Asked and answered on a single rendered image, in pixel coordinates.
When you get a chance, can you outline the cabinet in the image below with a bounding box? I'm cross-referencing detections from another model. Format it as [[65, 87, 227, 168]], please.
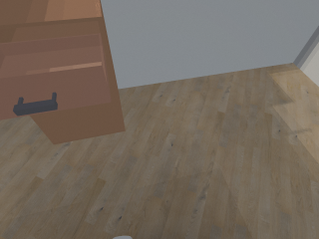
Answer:
[[0, 0, 126, 144]]

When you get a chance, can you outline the drawer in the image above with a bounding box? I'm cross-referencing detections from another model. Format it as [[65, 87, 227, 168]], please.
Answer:
[[0, 33, 112, 120]]

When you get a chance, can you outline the handle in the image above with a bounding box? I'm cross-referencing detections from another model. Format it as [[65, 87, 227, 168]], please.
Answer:
[[13, 92, 58, 117]]

